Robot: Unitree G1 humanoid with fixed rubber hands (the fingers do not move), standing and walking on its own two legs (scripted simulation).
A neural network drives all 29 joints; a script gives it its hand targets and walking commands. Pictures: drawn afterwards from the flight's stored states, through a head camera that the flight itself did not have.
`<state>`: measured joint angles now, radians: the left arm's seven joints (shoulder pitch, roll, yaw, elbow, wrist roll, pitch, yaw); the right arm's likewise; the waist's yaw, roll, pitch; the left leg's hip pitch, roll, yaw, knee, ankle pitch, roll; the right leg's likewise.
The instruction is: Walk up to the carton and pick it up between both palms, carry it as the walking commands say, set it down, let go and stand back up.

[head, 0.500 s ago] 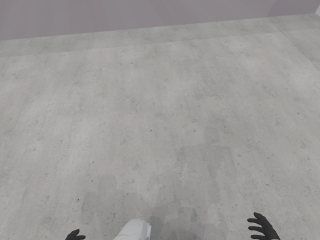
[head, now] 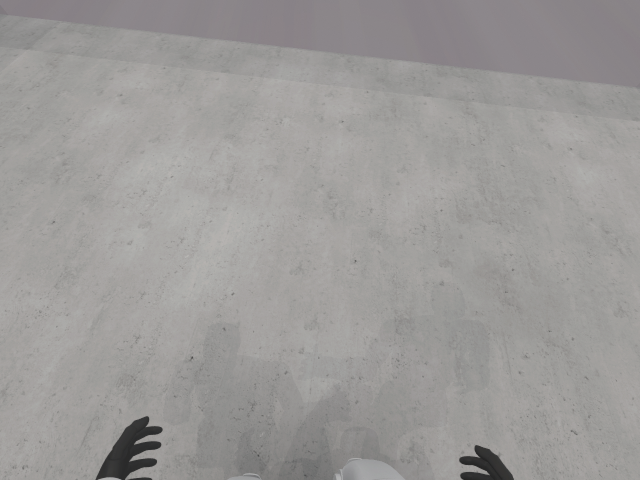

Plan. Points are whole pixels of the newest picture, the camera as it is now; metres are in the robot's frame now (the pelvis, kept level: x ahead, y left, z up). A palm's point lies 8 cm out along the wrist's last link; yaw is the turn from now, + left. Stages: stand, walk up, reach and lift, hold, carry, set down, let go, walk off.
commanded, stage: walk up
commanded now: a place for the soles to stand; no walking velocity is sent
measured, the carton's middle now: out of the picture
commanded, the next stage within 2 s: none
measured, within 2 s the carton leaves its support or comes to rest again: neither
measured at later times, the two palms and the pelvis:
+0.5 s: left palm out of the picture -0.08 +0.33 -0.11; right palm (381, 397) +0.24 -0.11 -0.11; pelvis -0.01 +0.06 +0.00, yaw +25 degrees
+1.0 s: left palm out of the picture -0.21 +0.34 -0.10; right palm (276, 391) +0.25 +0.04 -0.09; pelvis -0.05 +0.11 +0.00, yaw +54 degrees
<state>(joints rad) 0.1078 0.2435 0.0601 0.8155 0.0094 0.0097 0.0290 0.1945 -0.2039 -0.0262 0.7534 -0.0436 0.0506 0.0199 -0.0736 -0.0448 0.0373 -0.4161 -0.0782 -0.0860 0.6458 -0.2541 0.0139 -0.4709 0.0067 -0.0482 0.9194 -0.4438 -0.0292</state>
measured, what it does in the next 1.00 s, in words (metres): steps to the left, turning left: right foot, then left foot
